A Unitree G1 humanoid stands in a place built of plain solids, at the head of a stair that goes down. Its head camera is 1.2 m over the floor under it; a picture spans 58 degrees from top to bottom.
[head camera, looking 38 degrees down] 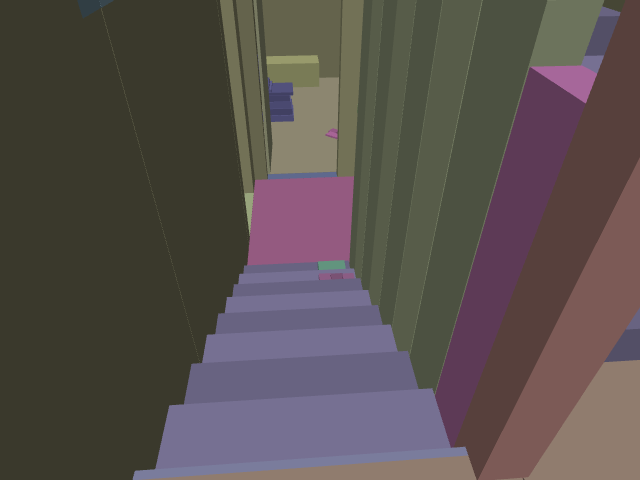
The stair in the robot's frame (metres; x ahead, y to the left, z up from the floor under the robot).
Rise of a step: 0.16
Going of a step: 0.29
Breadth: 0.92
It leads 4 degrees to the left of straight ahead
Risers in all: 9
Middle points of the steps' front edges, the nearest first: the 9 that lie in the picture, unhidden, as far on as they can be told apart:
0.57 0.04 0.00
0.86 0.06 -0.16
1.15 0.08 -0.32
1.43 0.10 -0.49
1.72 0.12 -0.65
2.01 0.14 -0.81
2.30 0.16 -0.97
2.59 0.18 -1.13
2.87 0.20 -1.30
